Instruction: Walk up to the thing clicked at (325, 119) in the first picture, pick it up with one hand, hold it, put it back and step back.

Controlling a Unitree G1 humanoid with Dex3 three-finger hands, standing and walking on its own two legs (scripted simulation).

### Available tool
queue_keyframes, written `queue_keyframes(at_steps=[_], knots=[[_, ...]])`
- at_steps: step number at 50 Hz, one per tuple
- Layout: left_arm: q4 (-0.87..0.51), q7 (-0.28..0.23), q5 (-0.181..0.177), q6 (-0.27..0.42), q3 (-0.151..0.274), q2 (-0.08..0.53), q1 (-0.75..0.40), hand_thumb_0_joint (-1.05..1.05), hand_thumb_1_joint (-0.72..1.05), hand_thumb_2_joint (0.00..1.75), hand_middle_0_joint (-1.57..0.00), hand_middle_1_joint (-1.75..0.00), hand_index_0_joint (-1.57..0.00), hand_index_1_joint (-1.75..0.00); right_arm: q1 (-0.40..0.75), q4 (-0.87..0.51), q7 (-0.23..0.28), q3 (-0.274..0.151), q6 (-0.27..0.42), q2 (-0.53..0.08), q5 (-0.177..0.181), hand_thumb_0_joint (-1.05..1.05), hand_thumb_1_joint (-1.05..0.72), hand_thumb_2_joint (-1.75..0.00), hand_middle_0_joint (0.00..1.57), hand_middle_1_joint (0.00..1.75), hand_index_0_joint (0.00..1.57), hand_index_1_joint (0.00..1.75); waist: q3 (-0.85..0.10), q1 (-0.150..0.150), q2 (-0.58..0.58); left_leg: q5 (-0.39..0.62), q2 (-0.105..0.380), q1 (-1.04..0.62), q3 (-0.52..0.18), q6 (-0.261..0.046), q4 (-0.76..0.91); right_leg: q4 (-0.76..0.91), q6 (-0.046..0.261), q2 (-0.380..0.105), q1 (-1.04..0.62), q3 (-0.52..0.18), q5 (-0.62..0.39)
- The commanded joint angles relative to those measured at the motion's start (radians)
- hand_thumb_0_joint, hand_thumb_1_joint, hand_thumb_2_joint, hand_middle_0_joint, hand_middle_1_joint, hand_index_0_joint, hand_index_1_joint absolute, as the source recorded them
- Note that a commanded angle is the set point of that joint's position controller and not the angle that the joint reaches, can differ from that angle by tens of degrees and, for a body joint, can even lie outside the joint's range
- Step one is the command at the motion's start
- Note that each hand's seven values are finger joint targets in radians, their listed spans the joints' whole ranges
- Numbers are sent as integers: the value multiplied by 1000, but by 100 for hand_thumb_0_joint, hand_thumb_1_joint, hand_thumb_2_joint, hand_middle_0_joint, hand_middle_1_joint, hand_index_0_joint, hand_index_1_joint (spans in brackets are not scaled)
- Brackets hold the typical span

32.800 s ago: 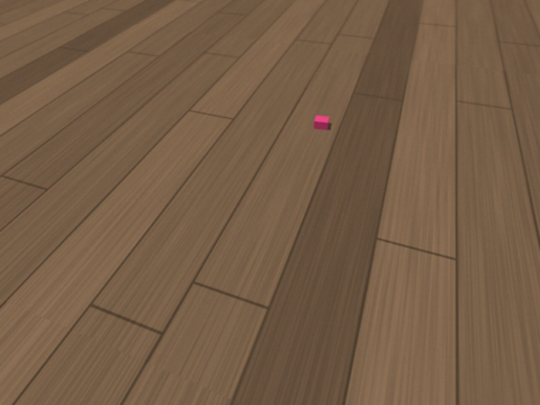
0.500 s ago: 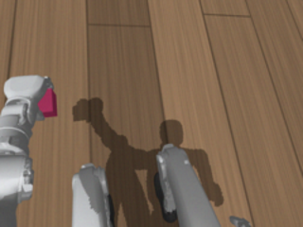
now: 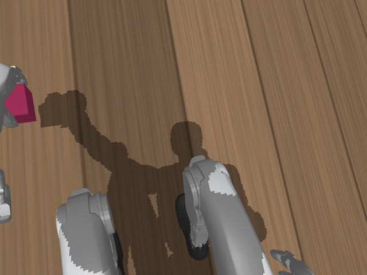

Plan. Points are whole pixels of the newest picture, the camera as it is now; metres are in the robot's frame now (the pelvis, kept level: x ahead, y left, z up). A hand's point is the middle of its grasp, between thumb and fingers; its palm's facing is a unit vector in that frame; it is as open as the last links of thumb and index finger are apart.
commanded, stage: crouch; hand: left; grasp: from above
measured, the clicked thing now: (7, 105) +0.53 +0.27 -0.19
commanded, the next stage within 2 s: lower in 0.58 s
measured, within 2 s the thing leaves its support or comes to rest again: neither
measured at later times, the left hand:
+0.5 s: hand (6, 103) +0.53 +0.27 -0.19, palm faces -0.45 -0.02 -0.89, open 9.6 cm
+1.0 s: hand (15, 111) +0.53 +0.27 -0.23, palm faces -0.49 -0.03 -0.87, open 9.6 cm
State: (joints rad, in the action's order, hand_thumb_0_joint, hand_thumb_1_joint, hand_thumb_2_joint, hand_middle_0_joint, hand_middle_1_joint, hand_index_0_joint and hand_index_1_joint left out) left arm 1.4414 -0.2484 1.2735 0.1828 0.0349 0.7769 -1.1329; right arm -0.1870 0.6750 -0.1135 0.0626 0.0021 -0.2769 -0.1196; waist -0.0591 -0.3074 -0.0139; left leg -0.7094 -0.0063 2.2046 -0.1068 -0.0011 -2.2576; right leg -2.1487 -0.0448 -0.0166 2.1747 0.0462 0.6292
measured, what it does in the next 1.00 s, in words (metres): lowers itself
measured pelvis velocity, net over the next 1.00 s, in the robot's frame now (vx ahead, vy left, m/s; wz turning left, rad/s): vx -0.01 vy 0.01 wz -0.07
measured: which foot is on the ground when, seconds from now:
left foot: down 0.00-1.00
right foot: down 0.00-1.00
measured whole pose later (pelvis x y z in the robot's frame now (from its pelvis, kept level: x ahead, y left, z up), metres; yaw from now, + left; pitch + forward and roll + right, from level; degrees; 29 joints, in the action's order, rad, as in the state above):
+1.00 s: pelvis -0.01 +0.01 -0.06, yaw -4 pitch +34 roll -12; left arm 1.54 -0.26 1.32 0.23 0.02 0.97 -1.23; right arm -0.19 0.60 -0.12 0.22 -0.02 -0.32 -0.15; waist 0.07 -0.39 0.04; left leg -0.69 -0.02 2.36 -0.17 -0.01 -2.45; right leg -2.28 -0.05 -0.01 2.29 0.10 0.60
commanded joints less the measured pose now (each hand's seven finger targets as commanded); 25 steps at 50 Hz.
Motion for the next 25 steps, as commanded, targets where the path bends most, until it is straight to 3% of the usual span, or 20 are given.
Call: queue_keyframes(at_steps=[1, 2, 4, 7, 9, 19, 21, 25], knots=[[-153, -48, 4, 13, 33, 277, -395, 0, 72, 50, -102, -51, -108, -46, -242, -7, 13, -64, -6, -247, -1, 0, -90, -90, 20, 30, 20, 30, -730, -22, -316, 251, -9, -464, 70, -17, 229, 177, 79, 34, -416, 75, -212], [-151, -50, 6, 12, 39, 299, -396, 0, 72, 51, -102, -51, -107, -46, -235, -9, 13, -62, -8, -253, 1, 0, -90, -90, 20, 30, 20, 30, -739, -14, -326, 253, -8, -481, 62, -15, 230, 164, 83, 36, -397, 79, -209], [-113, -51, 6, 12, 26, 274, -392, 0, 73, 51, -103, -52, -108, -47, -245, -10, 12, -53, -10, -256, -1, 0, -90, -90, 20, 30, 20, 30, -706, -40, -320, 251, -6, -469, 57, -15, 216, 158, 79, 35, -377, 86, -211], [-125, -56, 1, 18, 27, 313, -441, 0, 70, 51, -102, -52, -107, -47, -229, -6, 15, -41, -12, -259, -2, 0, -90, -90, 20, 30, 20, 30, -687, -38, -347, 208, -10, -414, 64, -19, 202, 145, 81, 40, -365, 87, -181], [-102, -55, 3, 21, 16, 302, -427, 0, 69, 52, -101, -53, -105, -48, -233, -4, 14, -34, -13, -261, -6, 0, -90, -90, 20, 30, 20, 30, -673, -48, -338, 185, -8, -411, 58, -17, 198, 139, 81, 43, -352, 96, -161], [-94, -52, 24, 16, 8, 329, -467, 0, 68, 54, -100, -54, -105, -50, -241, -7, 17, -4, -17, -284, -10, 0, -90, -90, 20, 30, 20, 30, -633, -79, -405, 207, -2, -429, 33, -8, 167, 96, 80, 32, -273, 110, -193], [-90, -49, 25, 14, 1, 333, -461, 0, 67, 56, -103, -52, -105, -49, -239, -7, 17, 3, -21, -287, -6, 0, -91, -90, 20, 30, 20, 30, -654, -70, -403, 234, -2, -434, 31, -8, 158, 80, 82, 37, -278, 115, -215], [-91, -44, 22, 11, 12, 354, -464, 0, 69, 56, -103, -55, -106, -51, -245, -20, 17, 4, -24, -304, -9, 0, -91, -90, 20, 30, 20, 30, -629, -80, -398, 232, -3, -419, 24, -6, 145, 83, 83, 32, -261, 119, -212]])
